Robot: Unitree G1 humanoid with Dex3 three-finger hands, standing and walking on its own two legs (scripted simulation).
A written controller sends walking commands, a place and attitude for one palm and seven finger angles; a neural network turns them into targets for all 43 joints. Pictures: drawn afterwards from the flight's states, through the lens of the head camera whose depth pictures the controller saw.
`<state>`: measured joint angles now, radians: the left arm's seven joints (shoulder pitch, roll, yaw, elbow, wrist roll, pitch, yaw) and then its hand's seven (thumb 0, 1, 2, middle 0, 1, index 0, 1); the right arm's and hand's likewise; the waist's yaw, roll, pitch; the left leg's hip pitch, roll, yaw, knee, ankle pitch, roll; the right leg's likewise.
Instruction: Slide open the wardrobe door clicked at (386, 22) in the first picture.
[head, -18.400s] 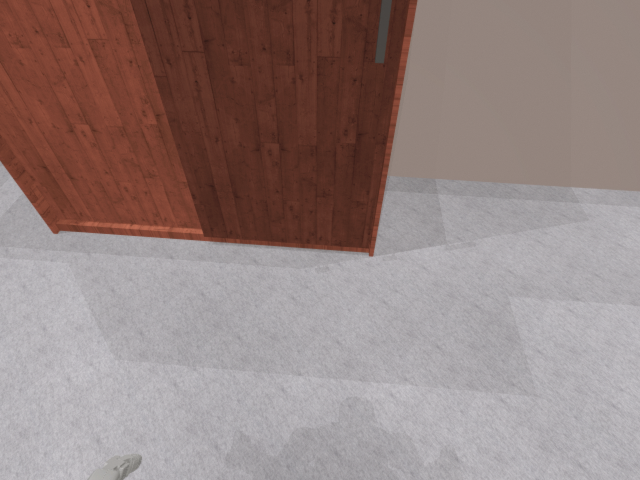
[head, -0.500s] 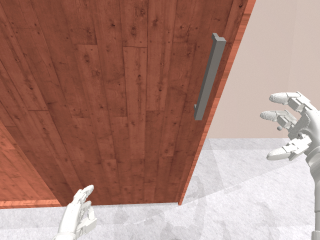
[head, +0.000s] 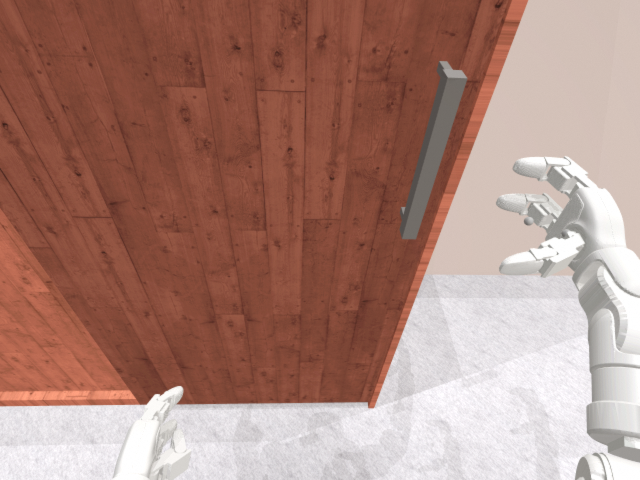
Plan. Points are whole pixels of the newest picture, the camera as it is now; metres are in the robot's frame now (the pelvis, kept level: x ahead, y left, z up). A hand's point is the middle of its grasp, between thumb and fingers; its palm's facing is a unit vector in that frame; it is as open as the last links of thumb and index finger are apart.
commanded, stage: move the hooked fingers beside the handle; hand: right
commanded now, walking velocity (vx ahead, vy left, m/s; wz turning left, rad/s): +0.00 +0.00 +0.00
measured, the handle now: (424, 159) +0.49 -0.10 +0.18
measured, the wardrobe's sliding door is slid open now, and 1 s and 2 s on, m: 0.00 0.00 0.00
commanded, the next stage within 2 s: none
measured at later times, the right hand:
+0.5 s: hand (495, 191) +0.42 -0.18 +0.19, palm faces -0.02 +1.00 -0.01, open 14.0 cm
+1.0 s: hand (498, 190) +0.43 -0.19 +0.19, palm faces -0.03 +1.00 -0.01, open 14.0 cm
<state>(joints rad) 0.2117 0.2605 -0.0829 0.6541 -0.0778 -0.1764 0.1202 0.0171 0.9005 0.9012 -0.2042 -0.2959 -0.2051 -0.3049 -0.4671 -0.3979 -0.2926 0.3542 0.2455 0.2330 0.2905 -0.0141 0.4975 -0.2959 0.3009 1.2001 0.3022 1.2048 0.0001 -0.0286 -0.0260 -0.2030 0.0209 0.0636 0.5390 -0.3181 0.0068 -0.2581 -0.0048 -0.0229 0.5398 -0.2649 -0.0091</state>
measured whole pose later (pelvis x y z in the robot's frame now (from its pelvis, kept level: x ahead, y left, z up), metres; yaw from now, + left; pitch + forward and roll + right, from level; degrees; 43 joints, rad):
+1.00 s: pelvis +0.01 +0.00 +0.00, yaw +1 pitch +2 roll +0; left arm 0.31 0.28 -0.04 0.66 -0.08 -0.09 0.09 0.02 0.90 0.90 -0.20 -0.30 -0.20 -0.30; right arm -0.66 -0.41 -0.28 0.65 0.20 0.13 0.26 -0.01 0.50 -0.30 0.30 1.20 0.30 1.20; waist 0.04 -0.03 -0.05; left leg -0.24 0.01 0.05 0.53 -0.32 0.01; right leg -0.30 -0.02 -0.04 0.55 -0.28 -0.01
